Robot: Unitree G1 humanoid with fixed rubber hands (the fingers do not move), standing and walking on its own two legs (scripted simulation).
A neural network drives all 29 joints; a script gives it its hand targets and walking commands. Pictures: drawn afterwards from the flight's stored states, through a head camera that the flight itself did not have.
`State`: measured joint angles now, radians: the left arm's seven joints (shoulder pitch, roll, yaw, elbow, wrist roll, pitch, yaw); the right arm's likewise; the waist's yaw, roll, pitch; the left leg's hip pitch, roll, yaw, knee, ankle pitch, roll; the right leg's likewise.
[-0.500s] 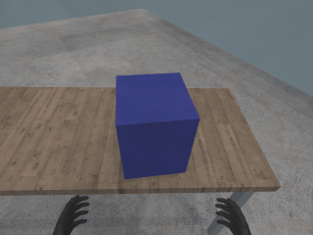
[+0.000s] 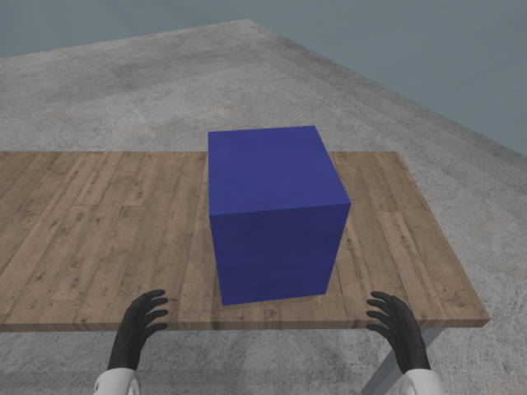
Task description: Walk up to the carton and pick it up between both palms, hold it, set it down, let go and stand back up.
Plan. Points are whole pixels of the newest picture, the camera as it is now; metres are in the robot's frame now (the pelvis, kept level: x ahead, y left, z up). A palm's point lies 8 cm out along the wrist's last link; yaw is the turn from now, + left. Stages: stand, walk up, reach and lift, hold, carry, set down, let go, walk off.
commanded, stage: reach and lift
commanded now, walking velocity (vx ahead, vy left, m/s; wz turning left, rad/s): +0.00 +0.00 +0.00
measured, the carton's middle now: (268, 215) +0.44 +0.00 +0.03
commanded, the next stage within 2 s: none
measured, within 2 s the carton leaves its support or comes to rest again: neither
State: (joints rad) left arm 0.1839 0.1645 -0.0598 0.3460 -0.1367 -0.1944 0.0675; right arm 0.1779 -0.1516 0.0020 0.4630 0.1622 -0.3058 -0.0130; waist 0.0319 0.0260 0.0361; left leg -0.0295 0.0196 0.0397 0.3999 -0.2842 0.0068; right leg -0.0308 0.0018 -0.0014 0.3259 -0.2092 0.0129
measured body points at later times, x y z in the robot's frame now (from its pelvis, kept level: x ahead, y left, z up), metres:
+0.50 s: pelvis -0.02 -0.01 +0.00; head -0.02 -0.01 +0.45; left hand +0.29 +0.20 +0.06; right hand +0.30 -0.20 +0.05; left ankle -0.04 +0.10 -0.74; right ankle -0.01 -0.13 -0.74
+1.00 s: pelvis -0.02 -0.02 +0.00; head +0.01 -0.02 +0.45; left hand +0.37 +0.21 +0.11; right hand +0.38 -0.20 +0.10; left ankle -0.04 +0.10 -0.74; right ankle -0.01 -0.13 -0.74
